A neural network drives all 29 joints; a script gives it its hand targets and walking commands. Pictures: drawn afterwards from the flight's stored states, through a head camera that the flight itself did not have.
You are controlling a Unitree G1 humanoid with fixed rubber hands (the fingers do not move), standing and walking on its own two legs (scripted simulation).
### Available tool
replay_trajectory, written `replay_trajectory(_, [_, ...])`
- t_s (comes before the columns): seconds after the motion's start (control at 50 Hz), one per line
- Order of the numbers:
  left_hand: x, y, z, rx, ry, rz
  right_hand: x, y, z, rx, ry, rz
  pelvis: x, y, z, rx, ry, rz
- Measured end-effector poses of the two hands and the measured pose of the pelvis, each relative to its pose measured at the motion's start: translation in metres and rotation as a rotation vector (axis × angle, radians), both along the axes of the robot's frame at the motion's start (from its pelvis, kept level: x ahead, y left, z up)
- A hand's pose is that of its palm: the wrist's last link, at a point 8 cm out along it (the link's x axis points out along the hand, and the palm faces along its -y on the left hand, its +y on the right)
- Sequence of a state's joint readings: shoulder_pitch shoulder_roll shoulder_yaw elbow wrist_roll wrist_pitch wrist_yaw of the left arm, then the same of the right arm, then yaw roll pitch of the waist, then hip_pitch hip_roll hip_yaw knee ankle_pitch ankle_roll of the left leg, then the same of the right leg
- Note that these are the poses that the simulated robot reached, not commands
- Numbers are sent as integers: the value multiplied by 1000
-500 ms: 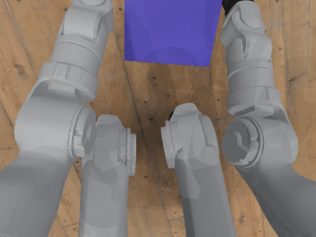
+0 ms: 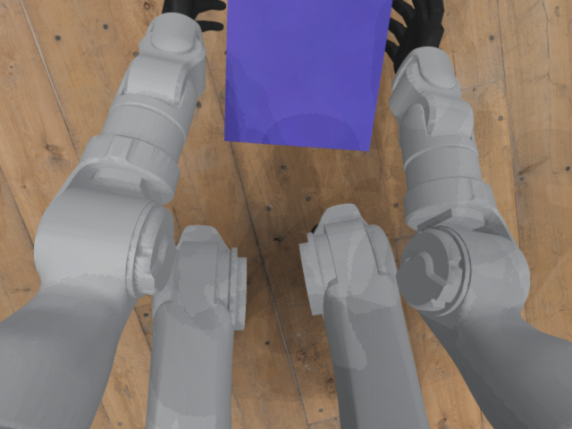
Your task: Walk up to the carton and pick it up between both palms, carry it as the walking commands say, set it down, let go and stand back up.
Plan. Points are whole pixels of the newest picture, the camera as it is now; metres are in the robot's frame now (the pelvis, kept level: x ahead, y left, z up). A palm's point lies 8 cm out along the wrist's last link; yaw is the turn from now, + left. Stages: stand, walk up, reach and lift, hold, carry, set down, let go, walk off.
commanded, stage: set down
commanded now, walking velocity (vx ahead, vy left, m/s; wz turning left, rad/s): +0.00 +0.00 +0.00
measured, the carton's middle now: (297, 36) +0.54 -0.08 -0.24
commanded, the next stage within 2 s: none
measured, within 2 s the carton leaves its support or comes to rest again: rests again in 0.62 s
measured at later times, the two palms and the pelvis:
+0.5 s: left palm (189, 20) +0.55 +0.05 -0.18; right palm (418, 53) +0.49 -0.20 -0.17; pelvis +0.00 +0.00 +0.00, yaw -1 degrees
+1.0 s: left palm (191, 24) +0.55 +0.05 -0.19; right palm (417, 55) +0.49 -0.21 -0.18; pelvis +0.00 +0.00 -0.01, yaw -1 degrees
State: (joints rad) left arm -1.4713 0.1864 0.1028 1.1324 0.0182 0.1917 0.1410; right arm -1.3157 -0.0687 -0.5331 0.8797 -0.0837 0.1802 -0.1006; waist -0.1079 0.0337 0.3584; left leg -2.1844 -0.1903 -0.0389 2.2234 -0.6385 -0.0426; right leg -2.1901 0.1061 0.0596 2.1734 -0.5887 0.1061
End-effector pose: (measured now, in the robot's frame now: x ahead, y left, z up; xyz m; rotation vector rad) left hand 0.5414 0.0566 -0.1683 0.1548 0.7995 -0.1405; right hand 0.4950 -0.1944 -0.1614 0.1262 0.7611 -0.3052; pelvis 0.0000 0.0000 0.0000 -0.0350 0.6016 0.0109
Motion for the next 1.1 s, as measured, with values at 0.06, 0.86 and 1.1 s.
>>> replay_trajectory(0.06, [1, -3, -2, -11, -4, -8, -2, -4, -3, -6, 8, -2, 1, -1, 0, 3, -1, 0])
replay_trajectory(0.86, [7, -7, -19, -48, -26, -31, 0, -12, -15, -20, 14, 26, 8, -1, -9, -10, -5, -5])
replay_trajectory(1.1, [-3, 0, -26, -46, -38, -32, -3, -7, -19, -47, 31, 62, 0, -2, -9, -17, -42, -9])
